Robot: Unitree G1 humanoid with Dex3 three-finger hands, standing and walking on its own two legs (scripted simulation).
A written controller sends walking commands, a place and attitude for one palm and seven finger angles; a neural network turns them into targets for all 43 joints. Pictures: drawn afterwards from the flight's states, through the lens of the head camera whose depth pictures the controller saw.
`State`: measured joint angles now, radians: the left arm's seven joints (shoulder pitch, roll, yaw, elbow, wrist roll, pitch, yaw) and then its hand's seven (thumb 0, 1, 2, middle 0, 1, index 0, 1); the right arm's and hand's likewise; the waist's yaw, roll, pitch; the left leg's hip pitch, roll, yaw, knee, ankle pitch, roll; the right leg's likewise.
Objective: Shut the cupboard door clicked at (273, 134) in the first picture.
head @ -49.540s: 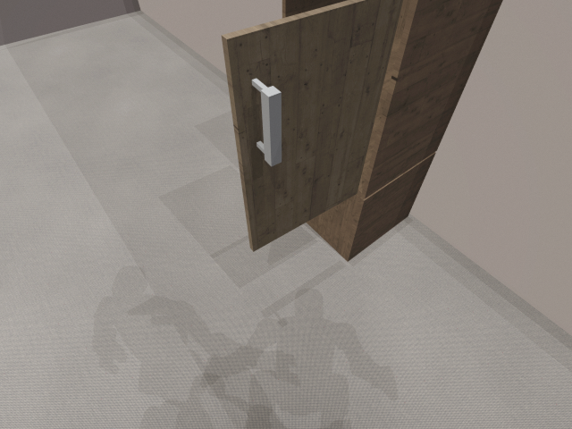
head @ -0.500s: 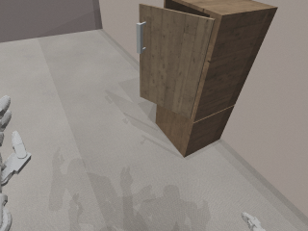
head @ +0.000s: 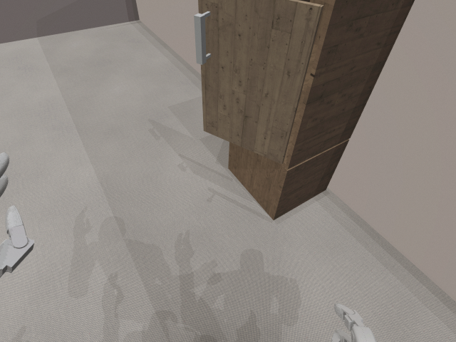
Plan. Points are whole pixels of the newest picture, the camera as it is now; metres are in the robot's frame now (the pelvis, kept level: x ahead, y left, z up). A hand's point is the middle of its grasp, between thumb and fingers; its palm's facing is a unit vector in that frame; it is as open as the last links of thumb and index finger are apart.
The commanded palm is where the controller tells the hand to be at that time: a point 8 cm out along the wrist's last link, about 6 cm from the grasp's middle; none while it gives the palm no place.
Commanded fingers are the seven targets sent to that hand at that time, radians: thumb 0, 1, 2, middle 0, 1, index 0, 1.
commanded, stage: let the arm hang, fingers relaxed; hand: left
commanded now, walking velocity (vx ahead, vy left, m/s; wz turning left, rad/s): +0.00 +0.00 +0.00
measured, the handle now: (204, 38) +1.01 +0.14 +0.10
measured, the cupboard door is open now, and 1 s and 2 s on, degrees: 26 26 26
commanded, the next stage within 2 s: look to check the result in 1.14 s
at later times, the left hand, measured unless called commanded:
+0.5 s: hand out of the picture -0.05 +0.20 -0.18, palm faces +0.05 -0.98 -0.20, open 7.1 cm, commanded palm none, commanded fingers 0.00 0.90 0.90 -0.20 -0.30 -0.20 -0.30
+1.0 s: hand out of the picture -0.04 +0.17 -0.17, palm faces +0.03 -0.99 -0.16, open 7.4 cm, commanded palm none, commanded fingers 0.00 0.90 0.90 -0.20 -0.30 -0.20 -0.30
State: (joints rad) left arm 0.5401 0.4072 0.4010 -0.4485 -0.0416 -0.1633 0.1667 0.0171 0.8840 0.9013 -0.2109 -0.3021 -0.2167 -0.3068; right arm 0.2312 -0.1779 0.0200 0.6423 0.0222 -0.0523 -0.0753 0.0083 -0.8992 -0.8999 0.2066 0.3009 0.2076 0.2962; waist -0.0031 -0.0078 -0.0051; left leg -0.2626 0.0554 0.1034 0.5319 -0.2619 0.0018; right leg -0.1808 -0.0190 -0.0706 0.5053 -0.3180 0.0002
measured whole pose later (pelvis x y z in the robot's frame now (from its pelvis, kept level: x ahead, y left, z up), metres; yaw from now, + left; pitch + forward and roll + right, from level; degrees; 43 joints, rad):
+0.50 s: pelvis -0.04 +0.01 +0.00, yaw +2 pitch -1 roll -1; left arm 0.34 0.22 0.01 1.00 0.02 0.04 0.02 -0.01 0.96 0.90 -0.20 -0.30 -0.21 -0.30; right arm 0.28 -0.20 0.01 1.00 -0.02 0.05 -0.01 0.00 -0.90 -0.90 0.20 0.30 0.20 0.30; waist 0.00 -0.03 0.05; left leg -0.28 0.04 0.07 0.48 -0.18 0.02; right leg -0.18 -0.03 -0.11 0.45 -0.24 0.00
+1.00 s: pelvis -0.04 +0.02 +0.01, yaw +0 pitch -2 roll +0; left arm 0.30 0.12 0.01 1.13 0.02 0.01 0.04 0.01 0.91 0.90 -0.20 -0.30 -0.20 -0.30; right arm 0.34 -0.11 -0.01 1.13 -0.01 0.02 -0.03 0.00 -0.90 -0.90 0.20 0.30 0.20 0.30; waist -0.02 0.00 0.01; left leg -0.23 0.02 0.12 0.41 -0.15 0.03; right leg -0.17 -0.05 -0.06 0.43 -0.22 0.02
